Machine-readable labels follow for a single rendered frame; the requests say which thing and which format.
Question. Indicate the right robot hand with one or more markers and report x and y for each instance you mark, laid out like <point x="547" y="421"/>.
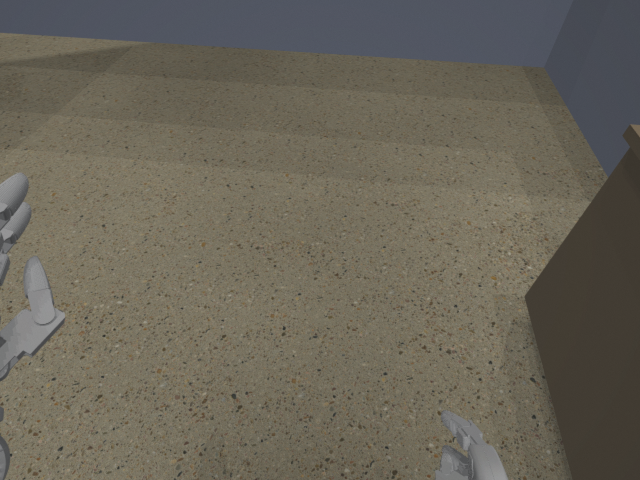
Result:
<point x="483" y="462"/>

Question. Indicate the counter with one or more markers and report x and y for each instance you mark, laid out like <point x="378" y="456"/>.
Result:
<point x="584" y="308"/>

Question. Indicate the left robot hand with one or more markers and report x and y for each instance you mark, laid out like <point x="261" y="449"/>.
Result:
<point x="29" y="330"/>

